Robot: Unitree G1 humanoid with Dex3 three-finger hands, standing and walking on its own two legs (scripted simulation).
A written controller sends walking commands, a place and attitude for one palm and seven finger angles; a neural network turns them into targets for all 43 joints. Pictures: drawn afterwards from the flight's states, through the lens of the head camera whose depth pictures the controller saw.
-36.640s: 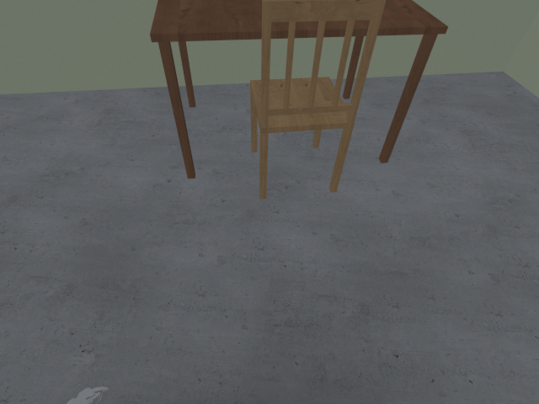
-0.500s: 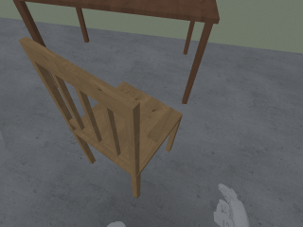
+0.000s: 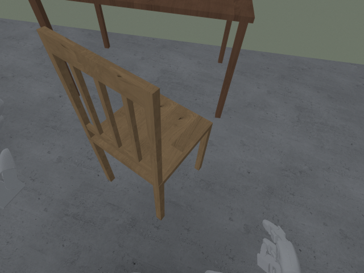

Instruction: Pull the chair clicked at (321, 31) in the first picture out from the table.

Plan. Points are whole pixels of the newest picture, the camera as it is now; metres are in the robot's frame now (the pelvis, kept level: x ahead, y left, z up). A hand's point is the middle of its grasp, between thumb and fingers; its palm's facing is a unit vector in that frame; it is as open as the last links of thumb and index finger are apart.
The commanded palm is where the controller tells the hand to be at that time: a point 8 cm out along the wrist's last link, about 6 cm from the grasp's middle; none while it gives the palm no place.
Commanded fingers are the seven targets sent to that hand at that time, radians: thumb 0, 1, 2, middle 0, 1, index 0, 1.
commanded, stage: stop stepping back and stand still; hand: left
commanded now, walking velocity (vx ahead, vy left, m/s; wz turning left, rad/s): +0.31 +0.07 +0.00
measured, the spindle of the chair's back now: (110, 117) +0.56 +0.28 -0.08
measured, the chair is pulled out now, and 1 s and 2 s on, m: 0.54 0.54 0.54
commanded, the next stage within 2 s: let the arm hang, fingers relaxed in 1.30 s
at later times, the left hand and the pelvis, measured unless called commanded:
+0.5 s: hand (20, 261) +0.12 +0.21 +0.17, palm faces +0.39 -0.76 -0.52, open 7.4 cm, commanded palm +0.05 +0.26 +0.18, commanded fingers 0.00 0.90 0.90 -0.20 -0.30 -0.20 -0.30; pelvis -0.08 -0.04 +0.00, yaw +3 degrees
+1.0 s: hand out of the picture +0.13 +0.26 +0.17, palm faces +0.40 -0.80 -0.45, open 7.4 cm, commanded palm +0.06 +0.30 +0.18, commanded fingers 0.00 0.90 0.90 -0.20 -0.30 -0.20 -0.30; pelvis -0.08 +0.00 +0.00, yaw +1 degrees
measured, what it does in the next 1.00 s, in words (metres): steps on the spot: right foot, then left foot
